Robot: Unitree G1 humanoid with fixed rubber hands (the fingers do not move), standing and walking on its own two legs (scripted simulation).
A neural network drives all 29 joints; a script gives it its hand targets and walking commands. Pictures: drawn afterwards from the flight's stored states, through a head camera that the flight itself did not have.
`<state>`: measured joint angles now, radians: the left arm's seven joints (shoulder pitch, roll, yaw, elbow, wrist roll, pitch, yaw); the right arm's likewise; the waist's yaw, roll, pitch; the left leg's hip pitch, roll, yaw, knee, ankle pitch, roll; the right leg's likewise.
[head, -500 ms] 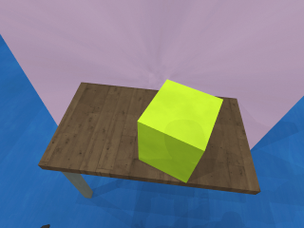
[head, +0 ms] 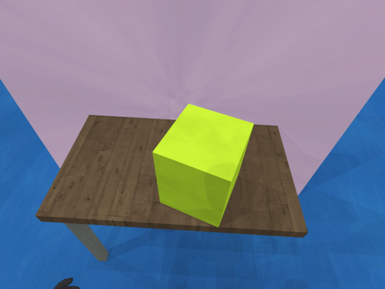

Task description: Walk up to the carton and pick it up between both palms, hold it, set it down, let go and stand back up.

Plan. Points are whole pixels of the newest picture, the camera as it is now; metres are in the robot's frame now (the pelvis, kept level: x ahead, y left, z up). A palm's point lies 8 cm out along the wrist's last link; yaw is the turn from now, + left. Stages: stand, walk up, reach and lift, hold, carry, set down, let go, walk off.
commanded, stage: walk up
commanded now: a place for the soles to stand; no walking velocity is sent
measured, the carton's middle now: (203, 165) +0.48 -0.01 -0.08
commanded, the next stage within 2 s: none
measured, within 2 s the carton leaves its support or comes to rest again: neither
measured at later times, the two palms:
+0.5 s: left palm out of the picture +0.13 +0.30 -0.09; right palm out of the picture +0.10 -0.32 -0.10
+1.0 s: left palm out of the picture +0.14 +0.31 -0.10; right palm out of the picture +0.12 -0.30 -0.10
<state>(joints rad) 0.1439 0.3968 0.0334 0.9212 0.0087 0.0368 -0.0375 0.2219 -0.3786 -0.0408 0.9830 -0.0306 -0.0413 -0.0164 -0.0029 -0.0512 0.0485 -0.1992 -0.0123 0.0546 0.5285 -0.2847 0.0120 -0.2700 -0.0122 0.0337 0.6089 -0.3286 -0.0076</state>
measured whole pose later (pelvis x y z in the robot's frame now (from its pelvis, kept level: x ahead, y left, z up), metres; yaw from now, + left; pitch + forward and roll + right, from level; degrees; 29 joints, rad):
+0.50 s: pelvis +0.02 -0.01 +0.01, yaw -1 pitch -2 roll +0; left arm 0.12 0.38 0.04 1.01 0.01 0.00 -0.03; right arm 0.15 -0.38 -0.02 1.02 -0.03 -0.04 0.00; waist 0.00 0.02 0.02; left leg -0.12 0.03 0.06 0.45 -0.29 -0.01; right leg -0.17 0.02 0.02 0.46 -0.25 -0.01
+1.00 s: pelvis +0.05 +0.01 +0.00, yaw -3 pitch -4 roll +0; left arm 0.19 0.38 0.03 0.92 0.02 -0.02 -0.01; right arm 0.17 -0.38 -0.04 0.93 -0.01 -0.03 0.00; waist 0.01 -0.01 0.11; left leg -0.29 0.02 0.05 0.73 -0.50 0.03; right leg -0.14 -0.01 0.04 0.53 -0.32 0.01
